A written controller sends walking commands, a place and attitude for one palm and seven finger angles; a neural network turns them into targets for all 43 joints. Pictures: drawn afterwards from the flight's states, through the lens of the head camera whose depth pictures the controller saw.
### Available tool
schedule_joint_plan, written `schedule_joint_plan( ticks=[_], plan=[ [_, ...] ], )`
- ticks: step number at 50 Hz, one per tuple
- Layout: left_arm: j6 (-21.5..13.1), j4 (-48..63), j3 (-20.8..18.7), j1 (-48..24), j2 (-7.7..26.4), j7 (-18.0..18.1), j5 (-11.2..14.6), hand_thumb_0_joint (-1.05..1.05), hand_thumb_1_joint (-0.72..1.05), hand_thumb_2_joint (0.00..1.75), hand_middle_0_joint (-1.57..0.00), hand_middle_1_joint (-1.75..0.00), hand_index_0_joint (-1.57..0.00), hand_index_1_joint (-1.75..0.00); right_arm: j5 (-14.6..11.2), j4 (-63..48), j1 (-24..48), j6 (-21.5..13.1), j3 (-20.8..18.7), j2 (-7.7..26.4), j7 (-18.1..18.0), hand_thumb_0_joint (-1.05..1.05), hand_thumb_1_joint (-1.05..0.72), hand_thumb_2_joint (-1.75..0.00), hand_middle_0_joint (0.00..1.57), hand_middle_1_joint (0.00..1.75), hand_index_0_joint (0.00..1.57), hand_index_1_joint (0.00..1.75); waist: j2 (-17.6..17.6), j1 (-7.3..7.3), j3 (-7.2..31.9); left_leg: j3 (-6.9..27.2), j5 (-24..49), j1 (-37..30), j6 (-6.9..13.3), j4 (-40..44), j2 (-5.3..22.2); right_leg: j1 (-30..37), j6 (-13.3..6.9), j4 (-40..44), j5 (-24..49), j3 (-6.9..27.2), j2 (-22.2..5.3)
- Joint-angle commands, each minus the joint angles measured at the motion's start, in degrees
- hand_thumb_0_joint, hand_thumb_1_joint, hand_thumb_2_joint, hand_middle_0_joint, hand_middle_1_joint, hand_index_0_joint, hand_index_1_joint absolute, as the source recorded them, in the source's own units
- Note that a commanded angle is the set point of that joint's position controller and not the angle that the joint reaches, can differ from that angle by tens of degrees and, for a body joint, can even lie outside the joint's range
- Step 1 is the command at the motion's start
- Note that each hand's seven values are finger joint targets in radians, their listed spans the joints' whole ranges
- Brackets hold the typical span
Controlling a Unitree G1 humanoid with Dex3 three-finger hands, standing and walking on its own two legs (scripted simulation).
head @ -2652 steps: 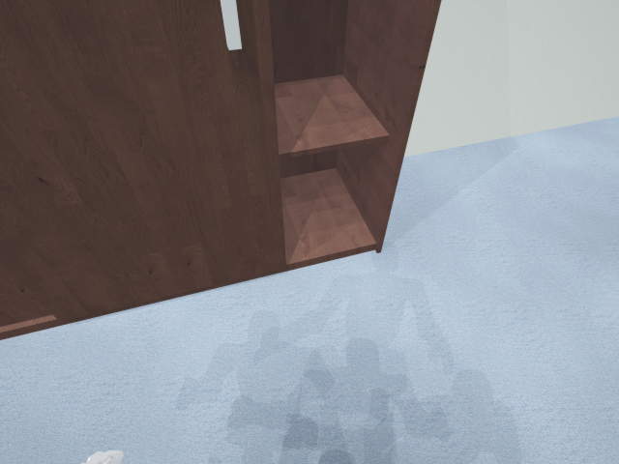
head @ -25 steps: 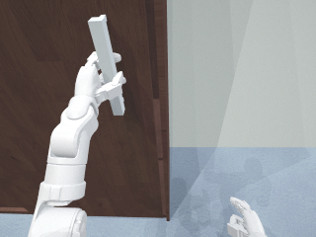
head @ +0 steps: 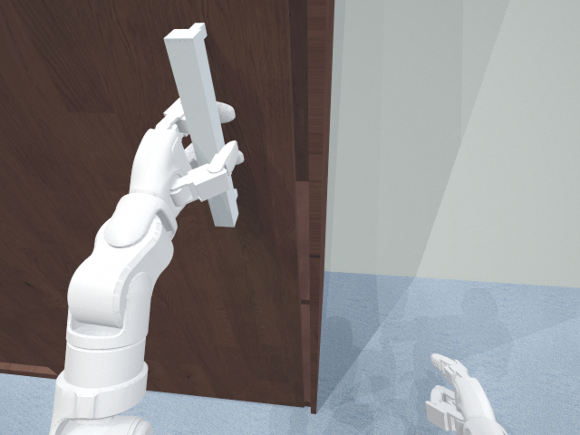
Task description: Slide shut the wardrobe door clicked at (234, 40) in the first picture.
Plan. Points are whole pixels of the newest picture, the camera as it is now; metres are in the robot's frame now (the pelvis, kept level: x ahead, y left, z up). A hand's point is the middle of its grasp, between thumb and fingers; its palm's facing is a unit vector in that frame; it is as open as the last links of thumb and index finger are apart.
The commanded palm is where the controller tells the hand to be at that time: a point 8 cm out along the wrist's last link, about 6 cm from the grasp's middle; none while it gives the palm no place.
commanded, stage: tug the door sideways, standing still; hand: left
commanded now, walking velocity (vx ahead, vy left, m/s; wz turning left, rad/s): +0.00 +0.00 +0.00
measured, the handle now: (214, 136) +0.37 +0.13 +0.27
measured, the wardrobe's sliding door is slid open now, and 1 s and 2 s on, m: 0.02 0.00 0.00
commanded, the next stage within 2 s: step sideways, sliding the door along in 0.16 s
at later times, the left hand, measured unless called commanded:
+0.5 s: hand (235, 177) +0.33 +0.10 +0.24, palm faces +0.12 -0.98 -0.16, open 7.0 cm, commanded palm +0.31 +0.11 +0.26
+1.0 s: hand (247, 174) +0.34 +0.09 +0.24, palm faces +0.28 -0.95 -0.10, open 7.1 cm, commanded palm +0.31 +0.06 +0.24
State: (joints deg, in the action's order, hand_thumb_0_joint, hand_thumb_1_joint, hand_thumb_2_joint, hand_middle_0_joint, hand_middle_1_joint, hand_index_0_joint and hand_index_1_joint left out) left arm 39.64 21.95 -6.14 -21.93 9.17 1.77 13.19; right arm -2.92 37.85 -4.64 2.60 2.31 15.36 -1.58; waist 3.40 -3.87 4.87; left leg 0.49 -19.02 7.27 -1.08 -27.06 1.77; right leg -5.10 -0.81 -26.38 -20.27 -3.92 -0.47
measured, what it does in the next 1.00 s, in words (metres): steps to the right: right foot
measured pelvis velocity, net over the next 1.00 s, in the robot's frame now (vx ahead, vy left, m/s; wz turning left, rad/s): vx -0.04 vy -0.12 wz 0.11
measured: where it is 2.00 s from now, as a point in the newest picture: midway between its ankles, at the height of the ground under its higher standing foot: outside the picture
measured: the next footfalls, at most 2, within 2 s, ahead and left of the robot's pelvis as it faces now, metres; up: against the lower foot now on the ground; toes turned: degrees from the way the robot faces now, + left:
right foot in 0.58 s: +0.05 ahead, -0.12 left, +0.00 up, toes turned +2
right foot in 1.14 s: +0.14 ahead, -0.31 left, +0.01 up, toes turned +4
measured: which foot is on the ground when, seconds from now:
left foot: down 0.00-1.00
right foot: down 0.00-0.40, up 0.42-0.56, down 0.58-0.76, up 0.78-1.00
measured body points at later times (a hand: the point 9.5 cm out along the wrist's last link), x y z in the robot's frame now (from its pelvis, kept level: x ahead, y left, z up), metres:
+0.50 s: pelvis -0.04 -0.02 -0.01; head -0.01 -0.04 +0.44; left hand +0.32 +0.15 +0.25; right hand +0.18 -0.18 -0.10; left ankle -0.08 +0.13 -0.74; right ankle -0.05 -0.12 -0.71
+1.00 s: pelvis -0.04 -0.12 +0.00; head +0.02 -0.09 +0.44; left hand +0.31 +0.14 +0.25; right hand +0.19 -0.28 -0.10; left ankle -0.06 +0.07 -0.74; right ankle +0.04 -0.28 -0.66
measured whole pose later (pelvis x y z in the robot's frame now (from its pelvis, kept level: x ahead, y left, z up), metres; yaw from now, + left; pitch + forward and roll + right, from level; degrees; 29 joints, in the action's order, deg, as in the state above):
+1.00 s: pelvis -0.04 -0.12 +0.00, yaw +6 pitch -5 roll -3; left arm -0.9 -6.8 -1.5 -40.9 12.8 5.7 3.0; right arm -3.3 34.0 -4.7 2.2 -1.4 9.4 2.7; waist 2.6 -9.5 -13.9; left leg 0.4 -14.7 8.4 -5.7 -28.1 11.2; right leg -29.1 -0.4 -59.4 -20.9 -0.8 -3.0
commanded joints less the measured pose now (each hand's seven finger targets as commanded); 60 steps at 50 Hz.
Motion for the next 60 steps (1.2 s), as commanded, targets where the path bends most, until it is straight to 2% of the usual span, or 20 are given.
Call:
schedule_joint_plan(
  ticks=[1,13,14,15,17,21,25,28,30,31,33,36,38,39,41,47,53,55,57,60],
  plan=[
    [-3.83,9.44,3.76,-29.78,1.93,1.16,-1.49,0.00,0.90,0.90,-0.45,-1.40,-0.45,-1.40,0.39,-9.80,10.45,-3.60,-1.79,3.94,-0.21,0.00,-0.90,-0.90,0.20,0.30,0.20,0.30,-3.29,3.16,17.14,-1.17,44.88,-9.27,2.23,-3.72,-2.32,3.41,0.22,-2.63,50.52,0.08,0.20],
    [-10.79,3.28,13.53,-42.98,-5.53,-0.84,-3.38,0.00,0.90,0.90,-0.45,-1.40,-0.45,-1.40,0.98,-8.79,11.05,-2.43,-1.99,2.40,1.02,0.00,-0.90,-0.90,0.20,0.30,0.20,0.30,-2.57,4.94,16.17,1.16,42.54,-12.35,2.30,-2.65,-1.64,-0.33,-0.63,-2.36,42.93,0.53,0.29],
    [-24.44,12.19,8.29,-47.37,9.69,0.92,-7.93,0.00,0.90,0.90,-0.45,-1.40,-0.45,-1.40,2.39,-13.78,6.50,-2.06,-2.43,2.38,0.55,0.00,-0.90,-0.90,0.20,0.30,0.20,0.30,-6.68,4.63,10.78,1.33,39.56,-9.39,4.29,-4.52,0.96,-3.67,1.92,-1.22,39.85,3.10,-1.79],
    [-28.73,0.93,10.73,-37.00,4.13,1.02,-8.98,0.00,0.90,0.90,-0.45,-1.40,-0.45,-1.40,2.90,-11.63,7.06,-1.51,-2.57,1.45,0.22,0.00,-0.90,-0.90,0.20,0.30,0.20,0.30,-10.21,4.55,11.12,0.59,38.12,-9.38,4.52,-5.23,1.07,-4.21,1.69,-2.56,40.28,1.83,-1.86],
    [-35.43,3.70,15.07,-36.78,-0.52,0.23,-9.09,0.00,0.90,0.90,-0.45,-1.40,-0.45,-1.40,2.93,-12.56,5.68,-0.79,-2.71,0.81,0.50,0.00,-0.90,-0.90,0.20,0.30,0.20,0.30,-5.65,5.58,16.10,2.15,44.41,-15.81,5.78,-5.94,4.11,-7.70,2.37,-8.84,39.12,0.90,-0.96],
    [-40.43,2.37,15.66,-43.77,-1.84,1.38,-8.61,0.00,0.90,0.90,-0.45,-1.40,-0.45,-1.40,2.79,-13.45,6.46,-0.20,-3.67,0.19,2.05,0.00,-0.90,-0.90,0.20,0.30,0.20,0.30,9.02,6.50,14.61,14.66,51.81,-26.54,12.55,-1.96,15.34,-27.34,0.49,-26.36,-9.49,4.92,1.74],
    [-42.84,-2.18,14.42,-44.25,-0.50,2.41,-8.82,0.00,0.90,0.90,-0.45,-1.40,-0.45,-1.40,1.26,-13.50,7.38,-0.26,-3.22,0.17,1.99,0.00,-0.90,-0.90,0.20,0.30,0.20,0.30,7.54,6.16,10.60,9.76,35.79,-13.97,11.33,-0.93,15.80,-17.71,-0.42,-17.12,-4.95,3.45,0.07],
    [-43.93,-6.18,14.97,-45.25,-0.54,2.15,-9.48,0.00,0.90,0.90,-0.45,-1.40,-0.45,-1.40,0.57,-13.34,8.07,-0.86,-3.42,0.86,0.76,0.00,-0.90,-0.90,0.20,0.30,0.20,0.30,0.27,4.94,10.23,0.63,13.06,3.78,5.91,-7.71,8.85,2.62,-0.89,-2.33,7.60,1.93,0.65],
    [-43.60,-8.48,16.02,-47.61,-0.59,2.39,-10.16,0.00,0.90,0.90,-0.45,-1.40,-0.45,-1.40,0.51,-12.77,9.13,-1.68,-3.18,-1.59,-0.07,0.00,-0.90,-0.90,0.20,0.30,0.20,0.30,-20.56,4.61,7.02,-3.75,-12.93,16.24,2.28,-23.73,-3.52,2.35,-6.73,12.14,-1.43,23.51,-12.48],
    [-44.09,-10.00,15.19,-47.12,-0.92,2.21,-9.92,0.00,0.90,0.90,-0.45,-1.40,-0.45,-1.40,0.55,-11.21,7.86,-2.71,-4.69,-0.72,-0.28,0.00,-0.90,-0.90,0.20,0.30,0.20,0.30,-22.03,3.28,5.16,0.68,-13.77,17.53,2.01,-33.20,-2.99,-0.76,-10.39,14.50,-4.52,29.42,-15.48],
    [-45.95,-6.89,18.00,-50.46,-4.53,2.02,-9.76,0.00,0.90,0.90,-0.45,-1.40,-0.45,-1.40,0.43,-9.51,5.82,-4.63,-4.72,-1.14,-0.17,0.00,-0.90,-0.90,0.20,0.30,0.20,0.30,-14.57,4.97,7.22,2.42,-10.02,15.42,1.65,-30.59,-0.57,2.67,-13.22,6.86,20.56,23.62,-14.92],
    [-48.40,-10.01,21.02,-52.80,-6.93,1.65,-10.63,0.00,0.90,0.90,-0.45,-1.40,-0.45,-1.40,0.78,-8.62,3.25,-4.68,-4.62,-1.60,0.39,0.00,-0.90,-0.90,0.20,0.30,0.20,0.30,-7.02,7.83,12.38,-3.32,10.13,-8.09,1.96,1.85,1.31,-8.12,-6.22,-9.64,23.37,6.38,-7.12],
    [-48.82,-9.66,25.79,-52.15,-11.22,1.16,-9.23,0.00,0.90,0.90,-0.45,-1.40,-0.45,-1.40,0.08,-12.16,4.92,-3.33,-6.17,3.08,1.94,0.00,-0.90,-0.90,0.20,0.30,0.20,0.30,17.40,6.51,11.07,26.38,13.14,-20.26,10.66,9.88,26.19,-31.92,-2.07,-36.85,-6.19,5.09,-0.07],
    [-48.42,-11.23,23.57,-55.02,-8.99,0.97,-9.68,0.00,0.90,0.90,-0.45,-1.40,-0.45,-1.40,-0.71,-13.15,6.55,-2.69,-6.45,2.23,2.64,0.00,-0.90,-0.90,0.20,0.30,0.20,0.30,7.95,5.55,6.95,26.52,18.35,-16.18,14.89,9.68,28.39,-34.64,-1.91,-43.79,-3.99,9.59,-1.41],
    [-49.14,-7.10,22.13,-56.82,-6.86,0.29,-9.89,0.00,0.90,0.90,-0.45,-1.40,-0.45,-1.40,0.07,-10.94,5.46,-2.59,-6.08,1.46,3.34,0.00,-0.90,-0.90,0.20,0.30,0.20,0.30,-1.16,6.63,7.98,19.85,31.99,-19.74,14.68,3.87,25.26,-36.76,-1.21,-44.82,-4.89,9.94,-3.95],
    [-47.66,-9.58,20.11,-52.82,-6.37,-0.41,-10.46,0.00,0.90,0.90,-0.45,-1.40,-0.45,-1.40,-0.56,-11.76,3.94,-2.80,-7.18,2.96,3.99,0.00,-0.90,-0.90,0.20,0.30,0.20,0.30,11.40,6.14,9.47,2.51,32.70,-18.29,9.85,3.86,20.15,-29.27,0.60,-33.38,-0.43,2.53,-3.06],
    [-47.30,-8.46,16.74,-48.26,-3.00,-0.17,-9.44,0.00,0.90,0.90,-0.45,-1.40,-0.45,-1.40,-0.69,-12.71,4.22,-5.57,-6.25,2.84,2.87,0.00,-0.90,-0.90,0.20,0.30,0.20,0.30,17.77,6.29,9.78,-6.02,35.30,-13.09,5.22,-2.58,14.89,-12.49,1.19,-13.61,3.06,-4.20,1.37],
    [-47.42,-7.24,14.94,-45.82,-0.99,-0.23,-9.54,0.00,0.90,0.90,-0.45,-1.40,-0.45,-1.40,-1.12,-12.75,5.25,-6.45,-5.75,1.82,2.50,0.00,-0.90,-0.90,0.20,0.30,0.20,0.30,9.28,4.76,9.98,-5.96,27.93,-9.29,3.86,-13.08,10.69,-2.86,1.17,1.80,17.16,-2.47,0.68],
    [-46.29,-5.06,11.59,-43.39,6.09,0.71,-10.72,0.00,0.90,0.90,-0.45,-1.40,-0.45,-1.40,-0.64,-11.34,5.65,-7.32,-4.92,-0.93,1.29,0.00,-0.90,-0.90,0.20,0.30,0.20,0.30,-20.17,5.15,12.65,-6.45,-5.88,14.10,-0.29,-27.77,-0.60,15.26,-4.43,3.33,53.77,14.56,-13.90],
    [-44.85,3.02,13.32,-42.28,2.58,1.50,-9.39,0.00,0.90,0.90,-0.45,-1.40,-0.45,-1.40,-0.55,-8.53,5.83,-8.74,-5.28,0.21,-0.20,0.00,-0.90,-0.90,0.20,0.30,0.20,0.30,-23.09,5.78,15.03,-0.49,-8.52,10.89,1.35,-17.43,0.74,9.34,-6.41,-4.80,54.59,14.63,-14.84]
  ],
)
